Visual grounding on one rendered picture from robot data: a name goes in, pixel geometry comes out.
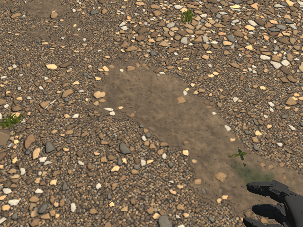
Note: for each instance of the right robot hand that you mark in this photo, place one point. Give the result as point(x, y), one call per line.
point(288, 215)

